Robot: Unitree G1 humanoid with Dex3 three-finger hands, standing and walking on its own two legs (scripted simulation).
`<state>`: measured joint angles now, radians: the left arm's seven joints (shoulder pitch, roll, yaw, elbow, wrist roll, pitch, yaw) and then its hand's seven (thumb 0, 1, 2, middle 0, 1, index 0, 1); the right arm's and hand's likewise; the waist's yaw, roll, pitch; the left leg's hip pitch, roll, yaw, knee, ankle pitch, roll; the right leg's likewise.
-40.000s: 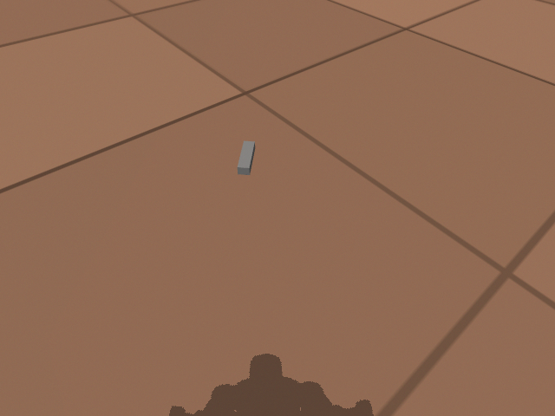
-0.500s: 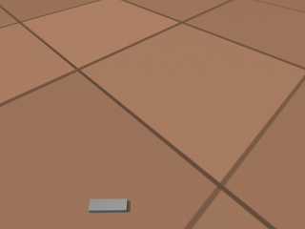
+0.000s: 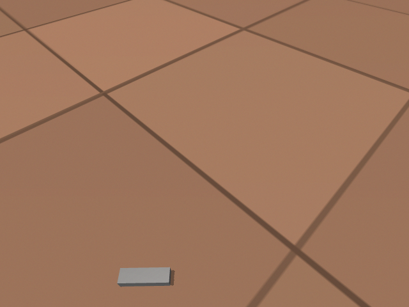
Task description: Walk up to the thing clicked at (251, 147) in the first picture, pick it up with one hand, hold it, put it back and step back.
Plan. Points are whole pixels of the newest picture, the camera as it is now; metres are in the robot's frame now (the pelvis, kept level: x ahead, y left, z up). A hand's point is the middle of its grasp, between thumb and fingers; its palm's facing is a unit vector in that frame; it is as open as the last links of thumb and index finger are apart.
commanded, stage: stand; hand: left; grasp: from above
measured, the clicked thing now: (145, 276) +0.41 +0.28 -0.76
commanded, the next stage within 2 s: step back in 0.06 s
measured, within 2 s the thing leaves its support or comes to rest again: neither
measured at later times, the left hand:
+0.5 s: hand out of the picture +0.08 +0.32 -0.18, palm faces +0.01 -0.93 -0.36, open 7.3 cm
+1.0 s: hand out of the picture -0.07 +0.33 -0.16, palm faces -0.02 -0.91 -0.40, open 7.4 cm
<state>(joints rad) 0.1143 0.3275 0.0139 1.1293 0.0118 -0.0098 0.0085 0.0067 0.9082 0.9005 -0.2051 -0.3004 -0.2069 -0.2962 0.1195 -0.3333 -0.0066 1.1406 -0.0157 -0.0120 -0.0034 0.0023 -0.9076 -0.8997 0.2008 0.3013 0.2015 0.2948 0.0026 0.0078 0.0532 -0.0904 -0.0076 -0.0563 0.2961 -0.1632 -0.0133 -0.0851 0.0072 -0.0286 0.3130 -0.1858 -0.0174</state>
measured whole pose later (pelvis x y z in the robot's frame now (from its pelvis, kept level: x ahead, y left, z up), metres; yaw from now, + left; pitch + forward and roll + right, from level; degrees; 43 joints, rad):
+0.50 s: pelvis -0.07 +0.06 -0.02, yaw +2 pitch -1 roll -1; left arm 0.00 0.41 0.07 0.89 0.00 0.07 0.03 0.01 0.91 0.90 -0.20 -0.30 -0.21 -0.30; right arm 0.15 -0.36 -0.06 0.93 -0.03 0.03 0.01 0.00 -0.91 -0.90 0.20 0.30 0.20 0.29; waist -0.03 -0.06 0.23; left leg -0.29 -0.03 -0.04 0.62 -0.31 0.03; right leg -0.44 0.07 0.15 1.03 -0.55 -0.02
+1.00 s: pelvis -0.18 +0.06 -0.02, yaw -1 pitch -1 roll +1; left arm 0.16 0.35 0.07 0.83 0.03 0.04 0.01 0.01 0.90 0.90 -0.21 -0.30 -0.21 -0.30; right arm 0.15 -0.41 -0.05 0.88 0.00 0.04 -0.01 0.00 -0.91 -0.90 0.20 0.30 0.20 0.29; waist 0.01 0.01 0.17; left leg -0.40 -0.11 -0.10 1.04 -0.52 -0.01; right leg -0.30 -0.02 0.04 0.60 -0.28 0.00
